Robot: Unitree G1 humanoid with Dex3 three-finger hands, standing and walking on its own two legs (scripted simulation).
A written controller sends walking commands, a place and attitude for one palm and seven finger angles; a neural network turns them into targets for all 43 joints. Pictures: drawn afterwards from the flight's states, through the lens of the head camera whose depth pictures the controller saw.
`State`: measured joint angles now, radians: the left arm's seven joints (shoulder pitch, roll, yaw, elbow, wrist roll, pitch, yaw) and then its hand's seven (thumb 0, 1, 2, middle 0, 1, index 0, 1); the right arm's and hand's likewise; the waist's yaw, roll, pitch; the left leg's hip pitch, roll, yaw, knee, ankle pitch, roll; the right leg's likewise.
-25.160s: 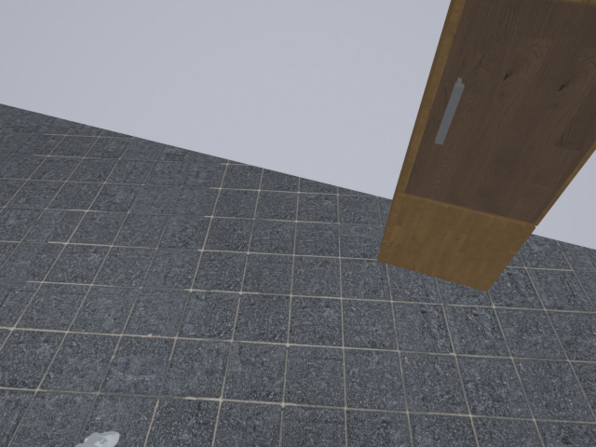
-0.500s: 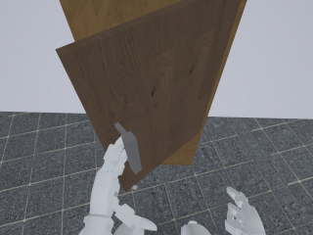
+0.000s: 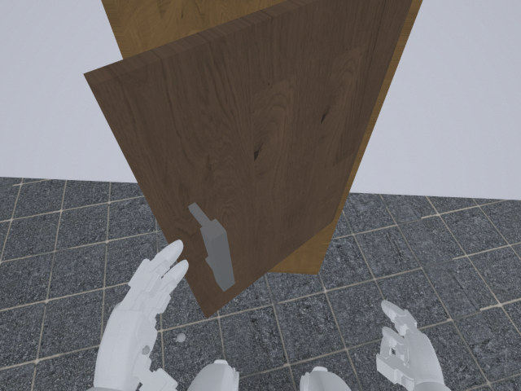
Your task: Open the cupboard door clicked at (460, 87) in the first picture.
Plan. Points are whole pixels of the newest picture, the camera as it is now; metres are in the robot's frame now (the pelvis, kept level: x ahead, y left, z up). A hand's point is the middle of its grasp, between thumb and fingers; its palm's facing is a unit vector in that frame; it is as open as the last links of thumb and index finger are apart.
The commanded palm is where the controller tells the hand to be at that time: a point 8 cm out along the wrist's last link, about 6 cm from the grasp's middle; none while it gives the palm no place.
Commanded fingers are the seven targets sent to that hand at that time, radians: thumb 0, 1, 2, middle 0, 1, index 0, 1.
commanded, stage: slide the hand sideways off the handle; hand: left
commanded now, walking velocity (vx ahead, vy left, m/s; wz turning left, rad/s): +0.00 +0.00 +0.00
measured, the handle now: (212, 249) +0.30 +0.09 +0.07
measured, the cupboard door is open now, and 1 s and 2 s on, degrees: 42 42 42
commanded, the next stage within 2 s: draw the hand back to the body in 0.26 s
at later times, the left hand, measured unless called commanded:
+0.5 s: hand (143, 346) +0.17 +0.15 +0.08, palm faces -0.02 -1.00 -0.05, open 16.3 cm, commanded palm +0.14 +0.21 +0.10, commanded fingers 0.00 -0.50 0.30 -0.15 -0.30 -0.15 -0.30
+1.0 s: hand (68, 322) +0.17 +0.20 +0.15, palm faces +0.16 -0.94 -0.31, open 15.4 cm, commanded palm +0.14 +0.26 +0.18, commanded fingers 0.00 -0.05 0.50 -0.17 -0.30 -0.17 -0.30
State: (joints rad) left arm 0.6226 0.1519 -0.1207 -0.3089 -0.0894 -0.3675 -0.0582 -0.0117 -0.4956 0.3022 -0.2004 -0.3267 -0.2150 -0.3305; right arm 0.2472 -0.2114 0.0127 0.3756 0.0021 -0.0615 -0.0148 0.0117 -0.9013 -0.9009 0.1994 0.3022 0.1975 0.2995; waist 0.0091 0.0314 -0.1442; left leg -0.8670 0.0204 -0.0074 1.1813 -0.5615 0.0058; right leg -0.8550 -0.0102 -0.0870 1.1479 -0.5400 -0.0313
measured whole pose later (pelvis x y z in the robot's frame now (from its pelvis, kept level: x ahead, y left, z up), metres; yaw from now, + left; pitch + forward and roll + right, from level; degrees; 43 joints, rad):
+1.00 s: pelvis +0.01 +0.01 +0.05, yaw +0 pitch +5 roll -2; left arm 0.69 0.31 0.12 -0.49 -0.10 -0.07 0.02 -0.01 -0.34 0.37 -0.16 -0.30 -0.16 -0.30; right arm 0.28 -0.22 0.04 0.44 0.03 -0.10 -0.11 0.01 -0.90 -0.90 0.20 0.30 0.20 0.30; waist 0.04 0.06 -0.12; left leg -0.52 0.02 0.00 0.90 -0.46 0.02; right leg -0.50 0.00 -0.08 0.84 -0.43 -0.02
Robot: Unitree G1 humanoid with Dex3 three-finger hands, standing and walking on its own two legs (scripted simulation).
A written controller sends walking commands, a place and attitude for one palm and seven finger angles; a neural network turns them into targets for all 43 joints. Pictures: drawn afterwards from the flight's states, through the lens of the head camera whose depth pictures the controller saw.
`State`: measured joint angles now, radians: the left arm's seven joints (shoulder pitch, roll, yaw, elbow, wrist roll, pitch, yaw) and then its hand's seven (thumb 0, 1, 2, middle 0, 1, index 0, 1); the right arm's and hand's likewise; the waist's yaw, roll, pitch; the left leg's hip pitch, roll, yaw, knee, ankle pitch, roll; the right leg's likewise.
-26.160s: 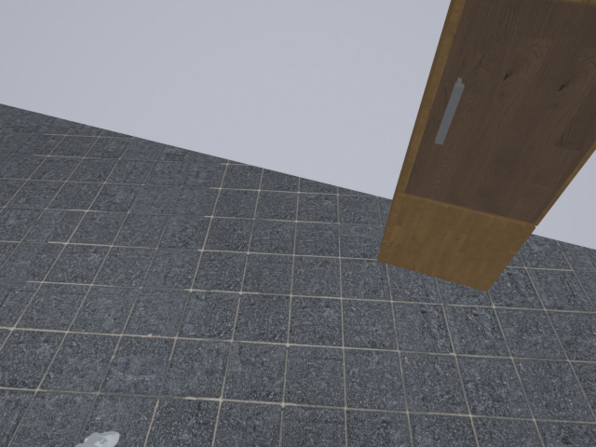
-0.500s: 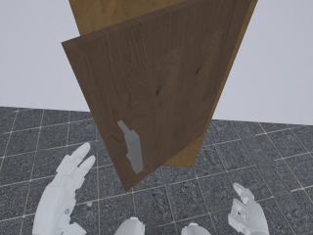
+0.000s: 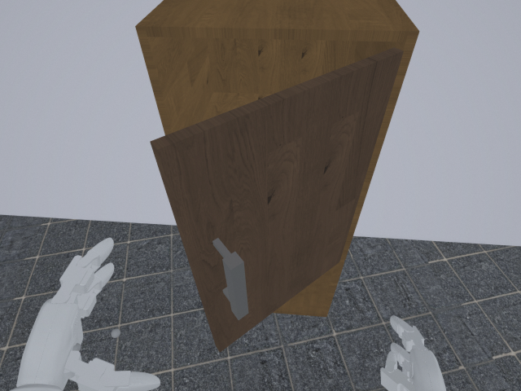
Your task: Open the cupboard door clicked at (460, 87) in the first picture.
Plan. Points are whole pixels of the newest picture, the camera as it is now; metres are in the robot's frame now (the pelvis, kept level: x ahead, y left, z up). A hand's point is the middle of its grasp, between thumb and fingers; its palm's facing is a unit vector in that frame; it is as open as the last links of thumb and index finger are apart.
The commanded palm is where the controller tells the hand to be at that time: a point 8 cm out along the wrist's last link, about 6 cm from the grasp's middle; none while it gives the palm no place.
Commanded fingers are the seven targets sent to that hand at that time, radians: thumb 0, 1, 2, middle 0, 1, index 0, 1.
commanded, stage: draw the hand back to the body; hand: left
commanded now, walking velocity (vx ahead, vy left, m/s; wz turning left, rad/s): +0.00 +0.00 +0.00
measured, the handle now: (230, 280) +0.29 +0.08 +0.02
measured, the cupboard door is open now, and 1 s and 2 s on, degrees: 42 42 42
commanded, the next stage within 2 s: step back with the hand held close in 0.94 s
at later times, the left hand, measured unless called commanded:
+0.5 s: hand (52, 261) +0.20 +0.25 +0.19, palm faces +0.40 -0.82 -0.41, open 9.8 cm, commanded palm +0.16 +0.29 +0.21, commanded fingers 0.00 0.83 0.87 -0.20 -0.30 -0.20 -0.30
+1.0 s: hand (50, 249) +0.21 +0.25 +0.20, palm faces +0.42 -0.81 -0.40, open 7.4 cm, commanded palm +0.16 +0.29 +0.21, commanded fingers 0.00 0.90 0.90 -0.20 -0.30 -0.20 -0.30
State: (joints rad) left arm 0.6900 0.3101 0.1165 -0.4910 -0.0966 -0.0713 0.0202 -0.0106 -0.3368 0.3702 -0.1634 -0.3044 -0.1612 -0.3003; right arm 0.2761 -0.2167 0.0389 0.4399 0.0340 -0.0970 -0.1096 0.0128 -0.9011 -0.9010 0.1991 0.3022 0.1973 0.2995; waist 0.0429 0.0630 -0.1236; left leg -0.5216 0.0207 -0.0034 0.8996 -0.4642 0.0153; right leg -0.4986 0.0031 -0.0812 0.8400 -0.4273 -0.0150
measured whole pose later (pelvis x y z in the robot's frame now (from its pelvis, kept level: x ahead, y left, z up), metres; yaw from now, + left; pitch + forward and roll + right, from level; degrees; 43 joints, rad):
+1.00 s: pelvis +0.02 -0.01 +0.05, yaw -2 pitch -5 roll -1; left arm 0.47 0.34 0.33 -0.42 -0.06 -0.07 0.10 0.02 0.89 0.90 -0.21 -0.31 -0.21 -0.30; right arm 0.19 -0.22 0.03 0.65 -0.01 -0.12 -0.07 0.01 -0.90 -0.90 0.20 0.30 0.20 0.30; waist 0.07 0.06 0.03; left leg -0.06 0.02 0.04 0.41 -0.26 0.01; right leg -0.06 0.02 -0.04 0.38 -0.23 -0.02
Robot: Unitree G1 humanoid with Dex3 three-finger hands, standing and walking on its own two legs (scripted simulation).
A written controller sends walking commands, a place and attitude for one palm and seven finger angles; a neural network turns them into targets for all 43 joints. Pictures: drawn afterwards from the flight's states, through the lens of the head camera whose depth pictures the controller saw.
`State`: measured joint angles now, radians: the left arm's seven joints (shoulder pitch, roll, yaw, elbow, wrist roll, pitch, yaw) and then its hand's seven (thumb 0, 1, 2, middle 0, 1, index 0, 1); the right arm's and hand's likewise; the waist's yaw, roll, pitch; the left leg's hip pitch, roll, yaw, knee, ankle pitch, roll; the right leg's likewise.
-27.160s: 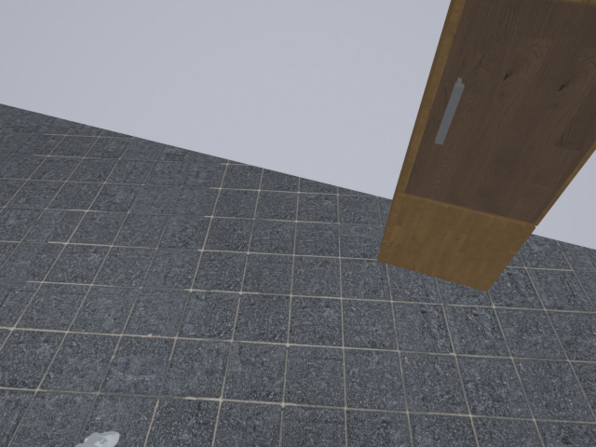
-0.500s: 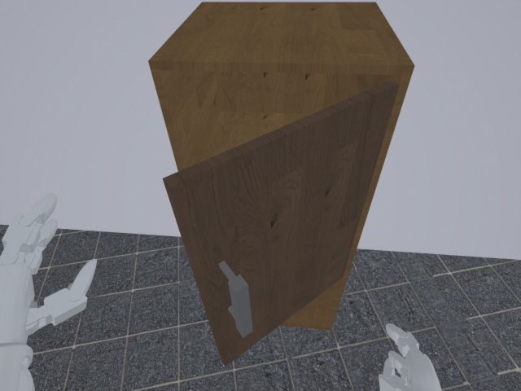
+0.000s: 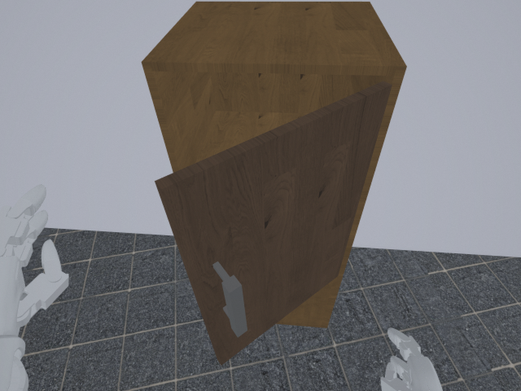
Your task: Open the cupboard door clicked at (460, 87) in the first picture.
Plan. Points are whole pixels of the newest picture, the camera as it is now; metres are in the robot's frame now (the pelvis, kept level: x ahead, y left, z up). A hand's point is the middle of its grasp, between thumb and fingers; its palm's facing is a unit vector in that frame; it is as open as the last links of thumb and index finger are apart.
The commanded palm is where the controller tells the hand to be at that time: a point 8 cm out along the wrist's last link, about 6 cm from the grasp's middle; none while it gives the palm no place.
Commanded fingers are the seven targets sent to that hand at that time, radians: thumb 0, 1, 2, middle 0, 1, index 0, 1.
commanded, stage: step back with the hand held close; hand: left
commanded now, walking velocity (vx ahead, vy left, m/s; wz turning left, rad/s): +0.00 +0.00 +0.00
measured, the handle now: (229, 300) +0.27 +0.10 -0.03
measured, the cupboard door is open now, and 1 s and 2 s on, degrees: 42 42 42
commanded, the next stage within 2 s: stop stepping back and stand still in 1.18 s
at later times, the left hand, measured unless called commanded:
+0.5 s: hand (41, 303) +0.16 +0.27 +0.15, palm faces +0.34 -0.79 -0.52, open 7.4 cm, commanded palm +0.10 +0.31 +0.17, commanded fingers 0.00 0.90 0.90 -0.20 -0.30 -0.20 -0.30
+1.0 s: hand out of the picture +0.06 +0.30 +0.15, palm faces +0.48 -0.72 -0.50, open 7.4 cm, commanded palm -0.01 +0.33 +0.17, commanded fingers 0.00 0.90 0.90 -0.20 -0.30 -0.20 -0.30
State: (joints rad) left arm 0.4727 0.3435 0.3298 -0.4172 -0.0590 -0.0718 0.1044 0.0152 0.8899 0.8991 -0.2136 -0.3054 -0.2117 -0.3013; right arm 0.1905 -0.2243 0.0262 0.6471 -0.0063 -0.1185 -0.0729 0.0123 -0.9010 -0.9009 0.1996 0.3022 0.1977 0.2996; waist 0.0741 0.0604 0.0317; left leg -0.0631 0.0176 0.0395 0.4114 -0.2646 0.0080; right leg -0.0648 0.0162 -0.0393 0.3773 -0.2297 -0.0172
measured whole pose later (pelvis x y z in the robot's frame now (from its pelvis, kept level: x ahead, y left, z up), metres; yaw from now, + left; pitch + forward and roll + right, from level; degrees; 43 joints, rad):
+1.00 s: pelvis -0.13 +0.03 -0.03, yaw +3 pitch -2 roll -1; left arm 0.51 0.41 0.48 -0.55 0.01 -0.25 0.15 0.01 0.89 0.90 -0.22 -0.31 -0.21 -0.30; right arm 0.21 -0.21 0.00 0.58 -0.01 -0.10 -0.07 0.01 -0.90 -0.90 0.20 0.30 0.20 0.30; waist 0.00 -0.02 0.09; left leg -0.47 -0.01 0.07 0.70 -0.27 0.07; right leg -0.45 0.02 0.05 0.64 -0.16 0.02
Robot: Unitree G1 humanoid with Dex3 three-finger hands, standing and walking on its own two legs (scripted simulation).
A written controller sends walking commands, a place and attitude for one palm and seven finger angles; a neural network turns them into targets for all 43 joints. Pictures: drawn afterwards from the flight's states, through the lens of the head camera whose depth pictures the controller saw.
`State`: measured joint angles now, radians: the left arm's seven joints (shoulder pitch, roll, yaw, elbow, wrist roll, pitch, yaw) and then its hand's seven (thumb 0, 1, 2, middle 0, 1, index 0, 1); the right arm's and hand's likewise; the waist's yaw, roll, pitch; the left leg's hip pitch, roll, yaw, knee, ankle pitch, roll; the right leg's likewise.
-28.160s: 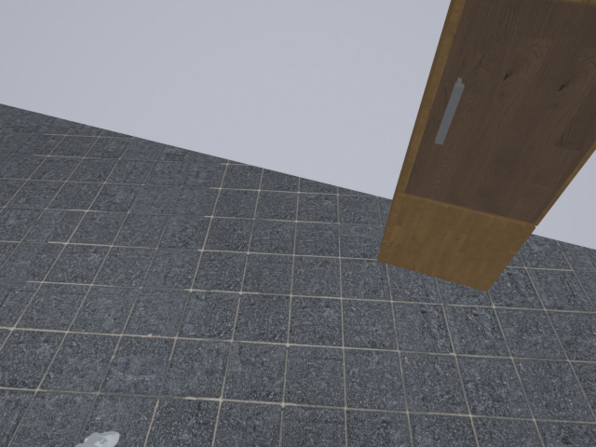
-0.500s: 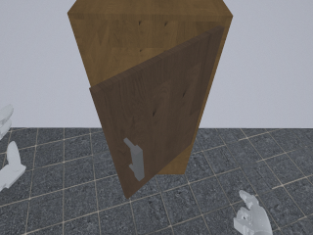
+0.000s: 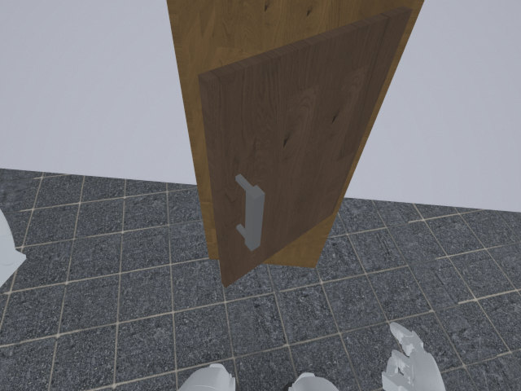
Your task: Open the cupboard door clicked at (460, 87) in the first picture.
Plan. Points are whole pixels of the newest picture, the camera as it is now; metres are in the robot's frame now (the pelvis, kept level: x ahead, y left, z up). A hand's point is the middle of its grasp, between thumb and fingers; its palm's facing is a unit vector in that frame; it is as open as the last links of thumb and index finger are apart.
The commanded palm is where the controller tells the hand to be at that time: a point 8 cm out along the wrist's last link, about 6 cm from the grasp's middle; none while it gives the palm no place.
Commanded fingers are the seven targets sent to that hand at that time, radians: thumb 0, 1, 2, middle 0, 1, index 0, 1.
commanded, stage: step back with the hand held close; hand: left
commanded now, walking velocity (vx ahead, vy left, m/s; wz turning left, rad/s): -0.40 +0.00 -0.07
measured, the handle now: (247, 214) +0.40 +0.05 +0.01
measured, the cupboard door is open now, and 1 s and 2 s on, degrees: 42 42 42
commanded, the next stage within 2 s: stop stepping back and stand still in 0.18 s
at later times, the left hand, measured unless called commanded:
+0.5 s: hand out of the picture +0.07 +0.27 +0.19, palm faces +0.53 -0.72 -0.46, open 7.4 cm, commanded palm +0.02 +0.30 +0.20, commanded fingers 0.00 0.90 0.90 -0.20 -0.30 -0.20 -0.30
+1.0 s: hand out of the picture +0.07 +0.24 +0.19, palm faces +0.36 -0.79 -0.50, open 7.4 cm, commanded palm +0.01 +0.29 +0.20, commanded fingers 0.00 0.90 0.90 -0.20 -0.30 -0.20 -0.30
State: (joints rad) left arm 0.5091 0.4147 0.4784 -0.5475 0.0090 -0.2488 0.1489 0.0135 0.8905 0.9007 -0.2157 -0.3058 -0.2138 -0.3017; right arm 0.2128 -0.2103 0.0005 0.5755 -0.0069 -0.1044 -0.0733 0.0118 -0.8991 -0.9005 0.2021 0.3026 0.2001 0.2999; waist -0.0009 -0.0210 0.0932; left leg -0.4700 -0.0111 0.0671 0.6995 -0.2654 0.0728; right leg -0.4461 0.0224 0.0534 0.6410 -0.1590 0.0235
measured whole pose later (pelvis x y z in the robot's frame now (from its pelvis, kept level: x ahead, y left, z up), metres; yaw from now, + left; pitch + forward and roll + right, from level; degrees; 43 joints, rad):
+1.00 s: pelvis -0.15 -0.01 +0.02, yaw -3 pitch +0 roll +1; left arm 0.56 0.43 0.41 -0.49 -0.02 -0.20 0.14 0.01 0.89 0.90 -0.22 -0.31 -0.21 -0.30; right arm 0.24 -0.20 0.01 0.67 -0.01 -0.12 -0.05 0.01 -0.90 -0.90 0.20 0.30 0.20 0.30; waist -0.01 -0.02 0.01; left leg -0.39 0.04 0.04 0.91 -0.41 0.00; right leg -0.27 0.06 -0.09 0.53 -0.26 -0.10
